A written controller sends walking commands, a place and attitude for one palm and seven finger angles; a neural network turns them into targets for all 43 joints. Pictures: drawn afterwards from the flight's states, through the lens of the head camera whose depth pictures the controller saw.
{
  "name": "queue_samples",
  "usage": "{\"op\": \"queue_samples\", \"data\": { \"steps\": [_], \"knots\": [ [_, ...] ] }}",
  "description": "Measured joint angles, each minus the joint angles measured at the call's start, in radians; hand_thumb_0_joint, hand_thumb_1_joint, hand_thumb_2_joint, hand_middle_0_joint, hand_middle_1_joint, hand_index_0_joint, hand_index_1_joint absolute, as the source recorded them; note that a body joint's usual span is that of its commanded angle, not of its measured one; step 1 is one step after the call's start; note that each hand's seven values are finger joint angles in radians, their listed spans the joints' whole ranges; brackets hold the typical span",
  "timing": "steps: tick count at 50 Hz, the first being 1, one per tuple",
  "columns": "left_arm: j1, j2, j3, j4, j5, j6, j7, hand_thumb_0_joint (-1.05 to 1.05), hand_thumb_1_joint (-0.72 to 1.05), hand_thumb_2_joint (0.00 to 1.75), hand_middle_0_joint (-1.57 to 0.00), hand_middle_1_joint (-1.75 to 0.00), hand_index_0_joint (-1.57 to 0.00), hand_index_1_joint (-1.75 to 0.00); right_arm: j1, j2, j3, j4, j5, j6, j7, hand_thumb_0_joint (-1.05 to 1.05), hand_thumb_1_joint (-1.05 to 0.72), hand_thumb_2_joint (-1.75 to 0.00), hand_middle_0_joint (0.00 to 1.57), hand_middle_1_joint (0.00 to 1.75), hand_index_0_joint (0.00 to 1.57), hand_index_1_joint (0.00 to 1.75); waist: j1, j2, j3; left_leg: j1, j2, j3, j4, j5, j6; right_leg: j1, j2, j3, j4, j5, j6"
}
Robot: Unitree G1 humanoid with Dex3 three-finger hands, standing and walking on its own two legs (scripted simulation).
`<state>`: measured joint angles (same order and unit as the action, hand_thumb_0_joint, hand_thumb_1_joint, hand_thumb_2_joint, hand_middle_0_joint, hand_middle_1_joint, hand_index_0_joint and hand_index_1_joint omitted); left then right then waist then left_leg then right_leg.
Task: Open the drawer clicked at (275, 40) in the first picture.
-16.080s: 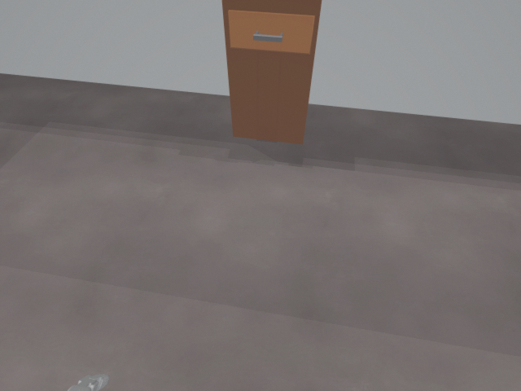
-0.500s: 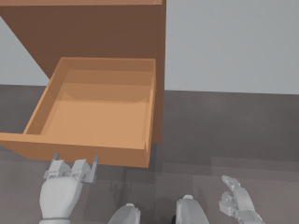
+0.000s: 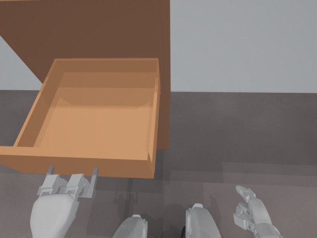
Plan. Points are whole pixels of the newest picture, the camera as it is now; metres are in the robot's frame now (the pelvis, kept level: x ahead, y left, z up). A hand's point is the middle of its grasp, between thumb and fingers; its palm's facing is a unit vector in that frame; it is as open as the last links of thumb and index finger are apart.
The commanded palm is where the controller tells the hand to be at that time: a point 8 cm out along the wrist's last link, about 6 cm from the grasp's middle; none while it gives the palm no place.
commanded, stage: open the thumb to release the handle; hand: left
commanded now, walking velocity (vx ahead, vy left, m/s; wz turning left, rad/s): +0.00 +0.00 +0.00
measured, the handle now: (70, 182) +0.25 +0.24 -0.01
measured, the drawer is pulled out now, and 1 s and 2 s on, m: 0.30 0.30 0.30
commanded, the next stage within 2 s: lift the hand off the handle in 0.44 s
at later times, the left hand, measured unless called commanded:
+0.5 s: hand (67, 211) +0.18 +0.23 -0.03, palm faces -0.04 -0.06 -1.00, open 12.9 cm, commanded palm +0.16 +0.24 +0.02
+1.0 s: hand (67, 203) +0.20 +0.24 -0.03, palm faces -0.02 -0.05 -1.00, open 13.8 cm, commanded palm +0.18 +0.24 +0.03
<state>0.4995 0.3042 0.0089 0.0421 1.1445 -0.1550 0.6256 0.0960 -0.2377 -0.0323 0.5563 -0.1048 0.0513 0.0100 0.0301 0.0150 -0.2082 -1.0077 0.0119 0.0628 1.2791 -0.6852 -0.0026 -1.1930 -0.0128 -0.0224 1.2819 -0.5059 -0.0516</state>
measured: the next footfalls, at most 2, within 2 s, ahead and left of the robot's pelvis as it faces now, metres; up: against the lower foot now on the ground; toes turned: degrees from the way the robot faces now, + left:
none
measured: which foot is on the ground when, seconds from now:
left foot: down 0.00-1.00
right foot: down 0.00-1.00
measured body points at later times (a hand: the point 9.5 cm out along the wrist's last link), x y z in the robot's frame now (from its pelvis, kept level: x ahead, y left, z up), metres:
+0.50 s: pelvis -0.01 +0.00 +0.01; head +0.08 -0.03 +0.45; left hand +0.18 +0.23 +0.02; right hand +0.19 -0.24 -0.11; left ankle -0.04 +0.12 -0.62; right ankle +0.05 -0.09 -0.62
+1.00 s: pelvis -0.02 +0.00 +0.01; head +0.07 -0.03 +0.45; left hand +0.20 +0.24 +0.03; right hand +0.17 -0.24 -0.11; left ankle -0.04 +0.12 -0.62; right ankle +0.05 -0.09 -0.62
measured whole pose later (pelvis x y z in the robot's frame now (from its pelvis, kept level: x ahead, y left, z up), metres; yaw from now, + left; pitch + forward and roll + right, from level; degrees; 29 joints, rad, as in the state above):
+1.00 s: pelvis -0.02 +0.00 +0.01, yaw +1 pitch +20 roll +2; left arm 0.28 0.30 -0.03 0.21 1.11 -0.04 0.63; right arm 0.09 -0.23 -0.02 0.62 -0.07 0.05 -0.05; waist 0.03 0.03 -0.17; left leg -0.96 0.01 0.03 1.22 -0.62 -0.01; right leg -1.11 -0.02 -0.05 1.20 -0.44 -0.05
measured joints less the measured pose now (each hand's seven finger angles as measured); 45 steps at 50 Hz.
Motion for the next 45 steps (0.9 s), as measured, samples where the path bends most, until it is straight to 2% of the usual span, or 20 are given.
{"op": "queue_samples", "data": {
  "steps": [2, 8, 21, 26, 33, 45],
  "knots": [
    [-0.02, 0.004, 0.0, 0.01, 0.007, -0.007, 0.018, 0.01, 0.72, 0.79, -0.28, -1.3, -0.38, -1.3, -0.004, -0.005, -0.006, 0.01, -0.002, 0.0, -0.005, 0.01, -0.9, -0.9, 0.2, 0.3, 0.2, 0.3, 0.01, 0.001, 0.002, -0.014, -0.003, -0.005, 0.013, -0.003, 0.0, -0.012, -0.004, -0.004, 0.011, -0.004, 0.0],
    [-0.06, -0.014, -0.015, 0.025, -0.02, 0.036, 0.014, 0.0, 0.57, 0.74, -0.32, -1.29, -0.39, -1.31, -0.019, 0.001, -0.004, 0.023, 0.011, 0.011, -0.018, 0.01, -0.9, -0.9, 0.2, 0.3, 0.2, 0.3, 0.019, 0.011, 0.018, -0.009, -0.007, -0.012, 0.011, 0.005, 0.0, -0.001, -0.009, -0.01, 0.005, 0.003, 0.001],
    [-0.105, -0.007, -0.027, 0.092, -0.022, 0.065, 0.004, 0.0, -0.18, 0.44, -0.29, -1.21, -0.34, -1.24, -0.009, 0.011, 0.015, 0.022, 0.025, 0.003, -0.031, 0.01, -0.9, -0.9, 0.2, 0.3, 0.2, 0.3, 0.004, 0.008, 0.017, 0.029, -0.003, -0.027, -0.027, 0.035, -0.007, 0.048, -0.006, -0.025, -0.043, 0.03, -0.007],
    [-0.115, -0.006, -0.03, 0.104, -0.019, 0.068, 0.011, 0.0, -0.37, 0.36, -0.29, -1.2, -0.33, -1.22, -0.006, -0.001, 0.006, 0.025, 0.025, 0.002, -0.035, 0.01, -0.9, -0.9, 0.2, 0.3, 0.2, 0.3, 0.001, 0.007, 0.02, 0.031, -0.003, -0.028, -0.027, 0.037, -0.007, 0.052, -0.006, -0.027, -0.044, 0.034, -0.008],
    [-0.159, -0.009, -0.034, 0.139, -0.015, 0.08, 0.024, 0.0, -0.46, 0.31, -0.29, -1.2, -0.32, -1.21, -0.005, -0.009, -0.003, 0.046, 0.027, -0.001, -0.045, 0.01, -0.9, -0.9, 0.2, 0.3, 0.2, 0.3, 0.005, 0.006, 0.023, 0.022, -0.007, -0.031, -0.026, 0.045, -0.006, 0.046, -0.01, -0.029, -0.045, 0.04, -0.007],
    [-0.22, -0.007, -0.041, 0.19, -0.028, 0.103, 0.005, 0.0, -0.49, 0.3, -0.31, -1.21, -0.32, -1.2, -0.007, 0.006, 0.006, 0.066, 0.037, -0.005, -0.057, 0.01, -0.9, -0.9, 0.2, 0.3, 0.2, 0.3, -0.001, 0.008, 0.028, 0.03, -0.007, -0.031, -0.041, 0.059, -0.005, 0.057, -0.009, -0.028, -0.065, 0.056, -0.005]
  ]
}}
